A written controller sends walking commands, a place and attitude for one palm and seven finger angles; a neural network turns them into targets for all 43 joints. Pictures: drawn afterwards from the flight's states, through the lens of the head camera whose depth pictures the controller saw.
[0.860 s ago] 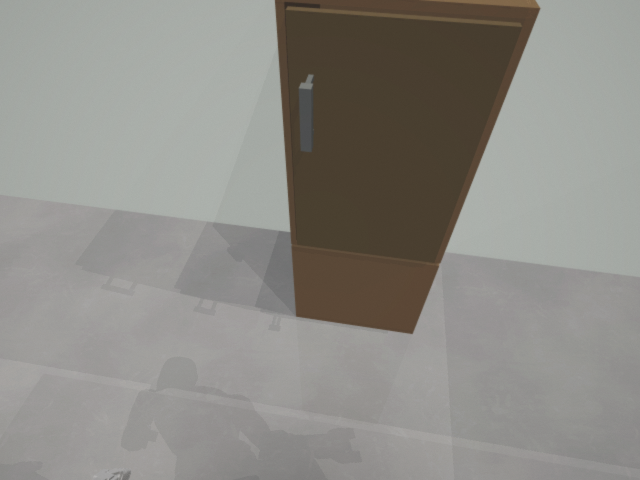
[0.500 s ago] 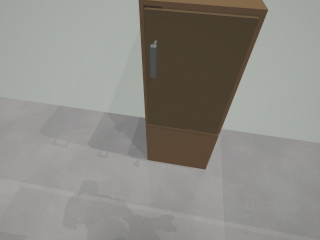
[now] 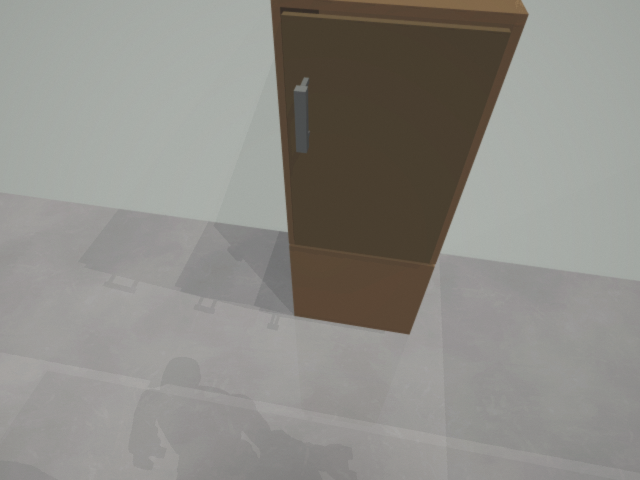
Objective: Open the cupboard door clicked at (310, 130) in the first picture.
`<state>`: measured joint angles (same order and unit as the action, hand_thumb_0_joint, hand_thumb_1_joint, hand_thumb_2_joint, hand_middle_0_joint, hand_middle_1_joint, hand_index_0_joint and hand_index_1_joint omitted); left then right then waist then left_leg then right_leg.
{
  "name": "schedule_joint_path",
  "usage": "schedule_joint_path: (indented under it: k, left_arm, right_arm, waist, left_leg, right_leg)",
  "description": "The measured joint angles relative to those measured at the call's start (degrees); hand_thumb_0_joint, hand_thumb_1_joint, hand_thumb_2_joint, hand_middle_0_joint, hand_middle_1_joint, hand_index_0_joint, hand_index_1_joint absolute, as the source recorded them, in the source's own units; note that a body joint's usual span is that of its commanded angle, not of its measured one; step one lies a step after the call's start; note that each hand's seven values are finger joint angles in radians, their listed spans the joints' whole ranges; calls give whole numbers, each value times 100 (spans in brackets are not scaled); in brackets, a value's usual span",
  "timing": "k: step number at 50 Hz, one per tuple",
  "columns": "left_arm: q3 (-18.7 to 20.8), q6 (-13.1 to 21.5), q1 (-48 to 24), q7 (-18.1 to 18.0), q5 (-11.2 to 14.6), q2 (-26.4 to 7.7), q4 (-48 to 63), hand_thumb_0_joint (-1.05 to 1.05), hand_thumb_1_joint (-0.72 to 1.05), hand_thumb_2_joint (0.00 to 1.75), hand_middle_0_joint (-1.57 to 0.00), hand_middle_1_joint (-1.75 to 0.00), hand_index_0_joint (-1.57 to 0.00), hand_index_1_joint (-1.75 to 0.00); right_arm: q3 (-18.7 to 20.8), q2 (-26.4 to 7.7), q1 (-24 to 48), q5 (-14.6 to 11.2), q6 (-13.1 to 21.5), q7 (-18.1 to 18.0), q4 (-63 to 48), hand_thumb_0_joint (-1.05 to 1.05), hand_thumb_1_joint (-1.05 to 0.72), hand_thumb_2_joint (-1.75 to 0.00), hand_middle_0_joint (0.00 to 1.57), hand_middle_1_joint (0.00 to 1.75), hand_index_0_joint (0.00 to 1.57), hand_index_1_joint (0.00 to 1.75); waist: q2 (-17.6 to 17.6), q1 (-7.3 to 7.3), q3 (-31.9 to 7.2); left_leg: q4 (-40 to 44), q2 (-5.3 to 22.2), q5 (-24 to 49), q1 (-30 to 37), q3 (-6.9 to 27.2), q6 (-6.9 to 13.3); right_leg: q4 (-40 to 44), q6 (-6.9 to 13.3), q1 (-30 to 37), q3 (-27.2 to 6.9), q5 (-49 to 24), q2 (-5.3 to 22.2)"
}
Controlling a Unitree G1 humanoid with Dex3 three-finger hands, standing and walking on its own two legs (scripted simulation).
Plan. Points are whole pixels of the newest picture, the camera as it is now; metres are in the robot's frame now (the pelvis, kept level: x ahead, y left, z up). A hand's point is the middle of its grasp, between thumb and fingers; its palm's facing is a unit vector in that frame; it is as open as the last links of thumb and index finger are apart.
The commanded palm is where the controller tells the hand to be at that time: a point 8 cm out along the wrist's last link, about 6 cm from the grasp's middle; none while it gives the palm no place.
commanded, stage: look at it before walking up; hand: left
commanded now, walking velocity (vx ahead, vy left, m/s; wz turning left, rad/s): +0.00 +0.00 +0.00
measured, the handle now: (303, 115) +0.74 +0.08 +0.08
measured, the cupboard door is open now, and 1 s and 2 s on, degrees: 0 0 0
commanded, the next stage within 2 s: turn to face it in 0.58 s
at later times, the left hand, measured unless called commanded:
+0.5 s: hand out of the picture +0.05 +0.23 -0.16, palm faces -0.01 -0.95 -0.30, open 7.4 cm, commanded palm none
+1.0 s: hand out of the picture +0.05 +0.21 -0.17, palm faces -0.05 -0.96 -0.26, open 7.4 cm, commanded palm none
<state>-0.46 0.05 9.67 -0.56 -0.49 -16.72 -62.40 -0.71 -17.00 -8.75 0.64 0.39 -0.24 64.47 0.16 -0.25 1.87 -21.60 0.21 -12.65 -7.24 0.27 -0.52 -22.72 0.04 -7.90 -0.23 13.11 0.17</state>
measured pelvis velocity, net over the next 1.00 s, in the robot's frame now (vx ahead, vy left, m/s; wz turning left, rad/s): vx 0.00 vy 0.00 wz -0.06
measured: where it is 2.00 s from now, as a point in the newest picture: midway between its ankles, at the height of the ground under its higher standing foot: outside the picture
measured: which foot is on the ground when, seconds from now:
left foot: down 0.00-1.00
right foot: down 0.00-1.00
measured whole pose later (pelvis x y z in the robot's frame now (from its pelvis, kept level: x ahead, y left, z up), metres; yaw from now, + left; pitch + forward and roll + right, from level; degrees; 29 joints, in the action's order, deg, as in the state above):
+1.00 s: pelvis +0.00 +0.00 +0.00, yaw -4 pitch -1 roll +0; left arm 0.3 -1.4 12.0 -0.6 -0.8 -13.7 -61.5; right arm -0.2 -13.5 -9.9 0.8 0.0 -1.0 63.0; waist 0.2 -0.7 1.7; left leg -25.0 1.6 -14.9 -8.8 -3.0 -0.8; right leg -26.3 0.3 -10.9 -3.5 14.0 -1.3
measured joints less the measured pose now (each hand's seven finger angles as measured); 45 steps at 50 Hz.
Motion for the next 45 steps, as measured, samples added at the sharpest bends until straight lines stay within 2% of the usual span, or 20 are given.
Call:
schedule_joint_path:
  k: [36,45]
  left_arm:
    - [19,13,51,6,-8,4,-39,1,90,90,-20,-30,-21,-30]
    - [62,-88,114,-37,-7,119,31,1,90,90,-20,-30,-20,-30]
  right_arm:
    - [4,22,-12,0,19,-12,20,1,-91,-90,20,30,20,30]
    - [38,142,4,5,-8,-83,-94,1,-91,-90,20,30,20,30]
  waist:
    - [-3,-17,3]
    - [11,-57,-7]
  left_leg:
    - [131,27,71,48,-24,-13]
    - [-63,89,-49,-54,-199,-27]
  right_leg:
    - [152,7,46,-23,-93,-25]
    - [-65,9,-141,-195,-36,-90]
